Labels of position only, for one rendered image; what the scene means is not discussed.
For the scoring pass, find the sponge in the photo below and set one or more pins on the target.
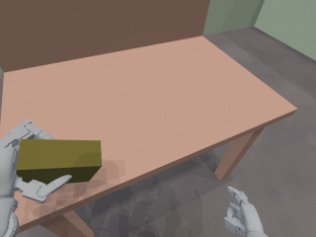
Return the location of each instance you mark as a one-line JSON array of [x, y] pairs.
[[46, 160]]

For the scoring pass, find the left robot hand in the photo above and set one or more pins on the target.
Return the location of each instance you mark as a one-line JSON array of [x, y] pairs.
[[9, 153]]

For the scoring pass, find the left robot forearm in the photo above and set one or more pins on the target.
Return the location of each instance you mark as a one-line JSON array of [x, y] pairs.
[[9, 222]]

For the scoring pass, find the right robot hand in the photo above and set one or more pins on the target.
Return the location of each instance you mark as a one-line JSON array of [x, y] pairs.
[[247, 218]]

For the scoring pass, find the table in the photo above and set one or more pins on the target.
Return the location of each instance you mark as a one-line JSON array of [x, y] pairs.
[[136, 75]]

